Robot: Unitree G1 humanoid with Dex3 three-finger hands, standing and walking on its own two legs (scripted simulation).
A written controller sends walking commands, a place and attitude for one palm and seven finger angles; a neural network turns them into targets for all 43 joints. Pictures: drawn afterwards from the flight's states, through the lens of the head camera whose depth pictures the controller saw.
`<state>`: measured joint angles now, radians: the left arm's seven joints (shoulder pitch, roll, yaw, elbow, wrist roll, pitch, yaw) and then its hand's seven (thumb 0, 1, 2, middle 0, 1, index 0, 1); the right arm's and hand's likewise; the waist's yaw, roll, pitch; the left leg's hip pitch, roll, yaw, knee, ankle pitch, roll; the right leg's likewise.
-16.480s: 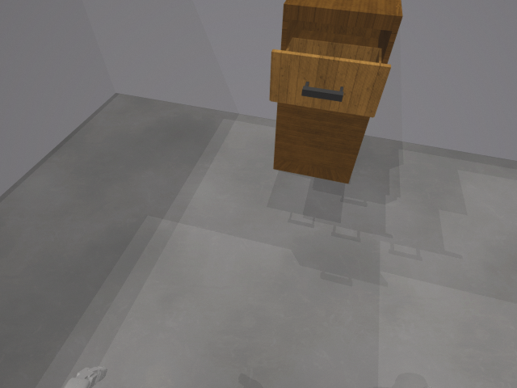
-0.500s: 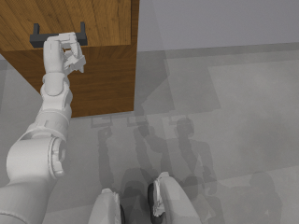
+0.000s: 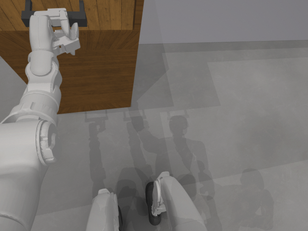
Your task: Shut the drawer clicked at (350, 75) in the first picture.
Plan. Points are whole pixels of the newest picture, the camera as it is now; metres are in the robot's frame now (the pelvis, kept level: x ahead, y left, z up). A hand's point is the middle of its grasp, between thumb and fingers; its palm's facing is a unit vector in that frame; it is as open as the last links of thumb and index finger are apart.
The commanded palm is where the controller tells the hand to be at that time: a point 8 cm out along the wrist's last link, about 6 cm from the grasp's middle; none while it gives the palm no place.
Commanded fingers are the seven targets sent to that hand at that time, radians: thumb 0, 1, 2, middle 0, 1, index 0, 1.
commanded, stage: pull the fist back off the drawer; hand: left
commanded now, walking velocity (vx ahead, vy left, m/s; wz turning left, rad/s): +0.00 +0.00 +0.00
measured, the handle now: (56, 11) +0.64 +0.14 +0.06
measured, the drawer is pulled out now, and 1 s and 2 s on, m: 0.00 0.00 0.00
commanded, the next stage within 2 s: draw the hand back to the body in 0.66 s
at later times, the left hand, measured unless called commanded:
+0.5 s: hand (79, 39) +0.57 +0.10 +0.05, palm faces +0.01 -1.00 -0.03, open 3.1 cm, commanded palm +0.53 +0.14 +0.06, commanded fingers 0.00 0.90 0.90 -1.40 -1.60 -1.40 -1.60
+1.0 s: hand (55, 57) +0.48 +0.13 +0.10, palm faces +0.00 -1.00 -0.04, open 3.2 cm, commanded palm +0.45 +0.18 +0.11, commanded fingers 0.00 0.90 0.90 -1.40 -1.60 -1.40 -1.60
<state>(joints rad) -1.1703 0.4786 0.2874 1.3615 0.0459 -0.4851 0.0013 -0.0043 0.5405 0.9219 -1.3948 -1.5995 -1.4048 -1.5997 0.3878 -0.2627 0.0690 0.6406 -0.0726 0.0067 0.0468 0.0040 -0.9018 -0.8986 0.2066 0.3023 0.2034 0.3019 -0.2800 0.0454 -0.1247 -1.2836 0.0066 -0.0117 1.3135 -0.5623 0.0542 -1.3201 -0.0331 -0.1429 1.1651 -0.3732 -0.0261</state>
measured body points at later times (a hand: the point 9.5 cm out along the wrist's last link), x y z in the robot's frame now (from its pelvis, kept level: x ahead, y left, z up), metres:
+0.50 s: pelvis +0.01 +0.00 +0.01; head +0.18 +0.02 +0.42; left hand +0.56 +0.15 +0.06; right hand -0.02 -0.25 -0.10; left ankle +0.01 +0.08 -0.61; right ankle +0.08 -0.12 -0.61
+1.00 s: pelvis +0.06 -0.01 +0.06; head +0.18 +0.00 +0.50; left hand +0.48 +0.19 +0.10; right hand +0.12 -0.26 -0.06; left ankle +0.01 +0.08 -0.61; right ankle +0.08 -0.12 -0.61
